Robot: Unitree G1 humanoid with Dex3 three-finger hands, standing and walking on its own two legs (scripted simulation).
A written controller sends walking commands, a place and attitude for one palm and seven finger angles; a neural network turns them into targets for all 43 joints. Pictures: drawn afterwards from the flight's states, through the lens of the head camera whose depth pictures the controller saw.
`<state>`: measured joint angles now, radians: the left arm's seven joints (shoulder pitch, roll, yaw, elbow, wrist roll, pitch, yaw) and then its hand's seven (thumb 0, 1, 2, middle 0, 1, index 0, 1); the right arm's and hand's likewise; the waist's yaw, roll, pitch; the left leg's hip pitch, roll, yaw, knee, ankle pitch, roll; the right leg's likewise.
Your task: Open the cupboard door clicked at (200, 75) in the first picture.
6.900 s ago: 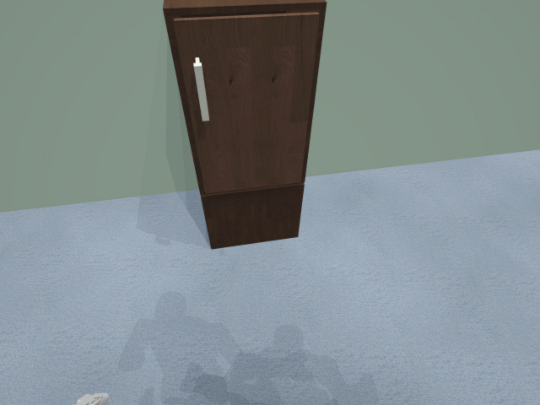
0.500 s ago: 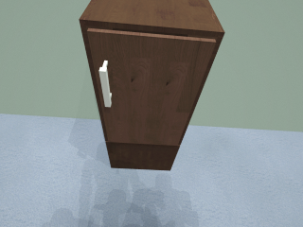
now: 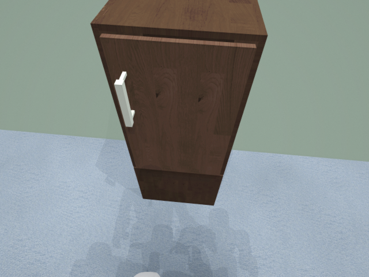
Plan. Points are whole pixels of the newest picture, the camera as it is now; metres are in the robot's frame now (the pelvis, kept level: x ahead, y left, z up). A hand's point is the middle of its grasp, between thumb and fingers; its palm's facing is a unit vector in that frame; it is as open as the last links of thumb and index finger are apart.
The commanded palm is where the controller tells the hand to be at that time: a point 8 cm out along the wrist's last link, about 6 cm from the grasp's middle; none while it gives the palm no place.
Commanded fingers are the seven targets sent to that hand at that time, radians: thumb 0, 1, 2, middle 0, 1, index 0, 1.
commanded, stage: come to a stop and stand still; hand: left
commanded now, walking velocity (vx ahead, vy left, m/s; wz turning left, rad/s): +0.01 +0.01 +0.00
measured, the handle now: (126, 100) +0.54 +0.22 +0.04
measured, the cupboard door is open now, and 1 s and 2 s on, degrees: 0 0 0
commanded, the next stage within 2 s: look again from close up in 0.80 s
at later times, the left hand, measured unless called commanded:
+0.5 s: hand out of the picture -0.01 +0.21 -0.17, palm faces +0.01 -0.98 -0.22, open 7.3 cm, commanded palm none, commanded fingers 0.00 0.90 0.90 -0.20 -0.30 -0.20 -0.30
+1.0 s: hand out of the picture -0.07 +0.16 -0.17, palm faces +0.02 -0.99 -0.16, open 7.3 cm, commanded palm none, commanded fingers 0.00 0.90 0.90 -0.20 -0.30 -0.20 -0.30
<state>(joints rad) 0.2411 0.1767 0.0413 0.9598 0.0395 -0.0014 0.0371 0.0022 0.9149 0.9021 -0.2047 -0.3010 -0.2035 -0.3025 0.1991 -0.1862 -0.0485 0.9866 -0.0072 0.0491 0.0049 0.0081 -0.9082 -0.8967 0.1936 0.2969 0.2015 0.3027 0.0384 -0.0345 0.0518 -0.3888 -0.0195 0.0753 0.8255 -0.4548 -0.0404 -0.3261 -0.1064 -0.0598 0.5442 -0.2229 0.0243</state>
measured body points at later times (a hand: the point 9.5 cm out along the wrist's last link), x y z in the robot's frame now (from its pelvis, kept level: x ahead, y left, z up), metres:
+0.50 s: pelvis -0.03 +0.03 +0.00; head -0.01 +0.02 +0.45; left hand -0.01 +0.26 -0.15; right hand -0.02 -0.20 -0.16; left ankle +0.01 +0.11 -0.73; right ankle -0.08 -0.08 -0.74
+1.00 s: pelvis -0.04 +0.01 +0.00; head -0.03 +0.01 +0.45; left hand -0.07 +0.21 -0.16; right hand -0.05 -0.21 -0.16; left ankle +0.01 +0.11 -0.73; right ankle -0.08 -0.08 -0.73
